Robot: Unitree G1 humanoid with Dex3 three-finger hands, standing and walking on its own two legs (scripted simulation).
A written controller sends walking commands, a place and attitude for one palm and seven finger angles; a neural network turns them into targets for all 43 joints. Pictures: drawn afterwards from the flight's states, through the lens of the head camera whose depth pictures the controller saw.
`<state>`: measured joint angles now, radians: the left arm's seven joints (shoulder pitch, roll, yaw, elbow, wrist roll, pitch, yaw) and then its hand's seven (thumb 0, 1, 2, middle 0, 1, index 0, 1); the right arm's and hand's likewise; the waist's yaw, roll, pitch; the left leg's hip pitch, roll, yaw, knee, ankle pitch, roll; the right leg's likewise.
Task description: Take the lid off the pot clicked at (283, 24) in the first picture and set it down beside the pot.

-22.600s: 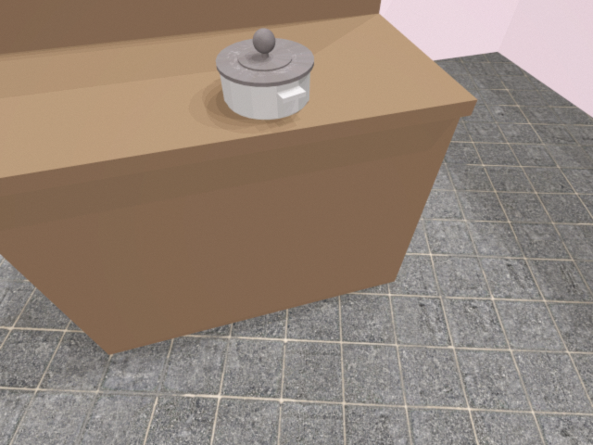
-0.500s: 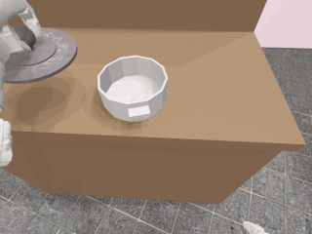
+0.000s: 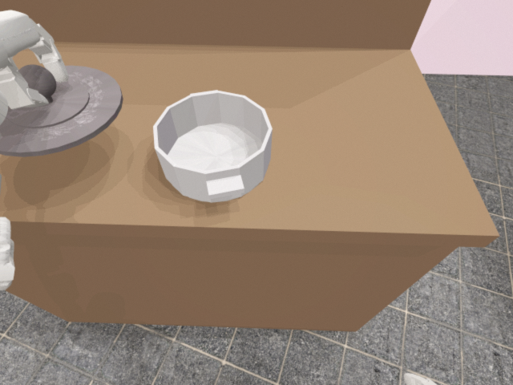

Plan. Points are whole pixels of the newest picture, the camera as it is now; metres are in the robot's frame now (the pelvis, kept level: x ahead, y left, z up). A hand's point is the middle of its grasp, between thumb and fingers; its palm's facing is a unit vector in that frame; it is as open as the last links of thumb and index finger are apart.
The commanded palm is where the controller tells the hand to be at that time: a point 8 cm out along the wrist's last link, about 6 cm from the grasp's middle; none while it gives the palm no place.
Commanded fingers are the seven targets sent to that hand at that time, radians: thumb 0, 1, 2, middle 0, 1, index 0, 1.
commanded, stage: lower the lid onto the table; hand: left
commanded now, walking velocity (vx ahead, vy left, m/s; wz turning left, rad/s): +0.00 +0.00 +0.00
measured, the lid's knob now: (36, 82) +0.48 +0.31 +0.21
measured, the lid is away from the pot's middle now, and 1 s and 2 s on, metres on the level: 0.23 0.23 0.24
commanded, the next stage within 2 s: open the fingers wide in 1.52 s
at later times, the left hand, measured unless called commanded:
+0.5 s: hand (36, 110) +0.44 +0.30 +0.19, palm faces -0.36 -0.15 -0.92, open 7.6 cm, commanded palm +0.45 +0.30 +0.26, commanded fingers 0.00 0.63 1.04 -0.95 -1.04 -0.86 -1.00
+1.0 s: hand (55, 122) +0.46 +0.30 +0.16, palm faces -0.40 -0.14 -0.90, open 7.6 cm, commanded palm +0.46 +0.30 +0.23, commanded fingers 0.00 0.63 1.04 -0.95 -1.04 -0.86 -1.00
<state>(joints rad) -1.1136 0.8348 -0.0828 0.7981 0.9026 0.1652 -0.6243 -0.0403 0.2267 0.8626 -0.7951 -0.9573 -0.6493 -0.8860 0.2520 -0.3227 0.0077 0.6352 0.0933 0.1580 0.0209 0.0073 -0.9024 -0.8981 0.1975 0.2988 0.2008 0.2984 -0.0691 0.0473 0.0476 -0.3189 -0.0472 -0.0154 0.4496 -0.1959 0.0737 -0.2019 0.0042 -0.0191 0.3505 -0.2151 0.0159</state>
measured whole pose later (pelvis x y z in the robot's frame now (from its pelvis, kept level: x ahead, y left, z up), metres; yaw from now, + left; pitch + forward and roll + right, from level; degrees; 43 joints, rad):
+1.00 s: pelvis +0.00 +0.01 +0.00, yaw +0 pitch +6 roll -3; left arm -1.07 0.79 -0.10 0.93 0.90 0.04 -0.57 -0.04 0.23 0.86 -0.79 -0.96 -0.64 -0.89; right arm 0.29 -0.32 -0.01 0.67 0.08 0.16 0.02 0.01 -0.90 -0.90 0.20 0.30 0.20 0.30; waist -0.09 0.03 0.03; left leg -0.38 -0.05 -0.01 0.50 -0.22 0.08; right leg -0.26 0.01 -0.02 0.39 -0.23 0.02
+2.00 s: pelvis +0.00 +0.01 -0.01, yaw -1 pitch +8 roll -3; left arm -0.93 0.81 -0.04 0.94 0.91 -0.13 -0.46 0.00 0.27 0.84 -0.76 -0.96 -0.61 -0.90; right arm 0.28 -0.30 0.00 0.66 0.07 0.24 -0.01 0.01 -0.90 -0.90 0.20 0.30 0.20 0.30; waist -0.09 0.04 -0.01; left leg -0.46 -0.04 -0.01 0.55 -0.23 0.08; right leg -0.34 0.01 -0.01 0.44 -0.24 0.02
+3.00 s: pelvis +0.00 +0.00 -0.01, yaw -1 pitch +8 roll -3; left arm -0.96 0.83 -0.03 0.94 0.90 -0.09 -0.46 0.00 -0.11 0.87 -0.47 -0.64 -0.48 -0.64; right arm 0.26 -0.31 0.01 0.64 0.07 0.26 -0.01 0.00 -0.90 -0.90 0.20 0.30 0.20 0.30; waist -0.09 0.03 -0.02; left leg -0.45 -0.04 -0.01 0.54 -0.23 0.08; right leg -0.34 0.01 -0.01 0.44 -0.25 0.02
